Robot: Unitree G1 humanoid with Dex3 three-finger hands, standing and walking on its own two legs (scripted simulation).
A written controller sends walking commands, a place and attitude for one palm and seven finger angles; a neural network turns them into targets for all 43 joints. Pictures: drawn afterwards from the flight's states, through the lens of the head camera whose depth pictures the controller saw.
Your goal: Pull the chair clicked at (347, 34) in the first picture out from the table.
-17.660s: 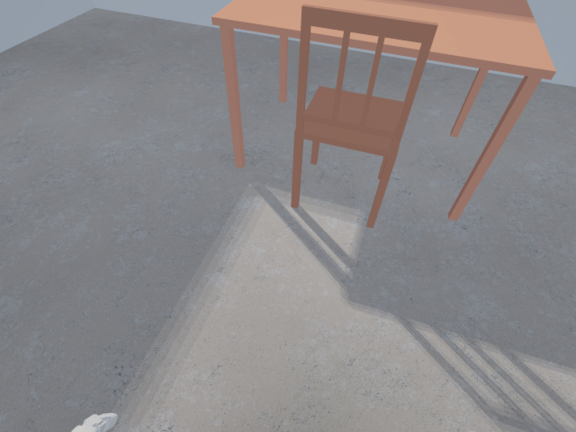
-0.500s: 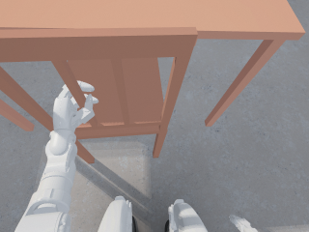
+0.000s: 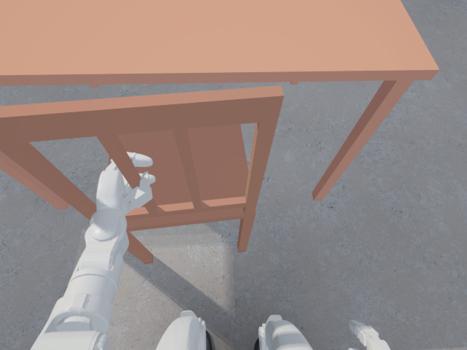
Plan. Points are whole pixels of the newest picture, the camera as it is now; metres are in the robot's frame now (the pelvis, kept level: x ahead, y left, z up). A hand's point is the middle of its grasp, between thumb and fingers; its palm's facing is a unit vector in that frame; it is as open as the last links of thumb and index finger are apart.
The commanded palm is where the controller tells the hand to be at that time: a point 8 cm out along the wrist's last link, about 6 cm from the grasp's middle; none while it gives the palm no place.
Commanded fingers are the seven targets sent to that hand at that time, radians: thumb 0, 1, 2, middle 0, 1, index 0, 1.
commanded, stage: step backward, pulling the chair out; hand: left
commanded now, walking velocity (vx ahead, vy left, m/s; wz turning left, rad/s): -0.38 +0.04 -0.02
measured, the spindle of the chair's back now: (134, 179) +0.42 +0.18 -0.03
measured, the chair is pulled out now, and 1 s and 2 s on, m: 0.05 0.19 0.33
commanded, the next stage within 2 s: none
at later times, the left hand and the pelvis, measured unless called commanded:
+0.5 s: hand (151, 225) +0.32 +0.13 -0.02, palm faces +0.04 -0.99 -0.14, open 5.0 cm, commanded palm +0.31 +0.18 -0.02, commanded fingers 0.00 0.90 0.90 -0.50 -1.45 -0.50 -1.45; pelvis -0.04 +0.00 +0.04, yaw -2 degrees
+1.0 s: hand (146, 270) +0.25 +0.13 -0.02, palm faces -0.04 -0.99 -0.15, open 5.1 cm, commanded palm +0.24 +0.18 -0.01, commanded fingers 0.00 0.90 0.90 -0.50 -1.45 -0.50 -1.45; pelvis -0.12 +0.02 +0.05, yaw +0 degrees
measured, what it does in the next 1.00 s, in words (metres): walks backwards: left foot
